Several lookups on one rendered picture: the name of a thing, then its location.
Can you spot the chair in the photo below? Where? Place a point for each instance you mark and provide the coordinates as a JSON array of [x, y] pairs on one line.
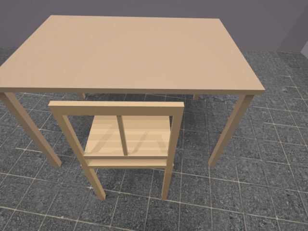
[[123, 135]]

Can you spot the table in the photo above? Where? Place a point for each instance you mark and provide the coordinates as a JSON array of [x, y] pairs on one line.
[[133, 55]]

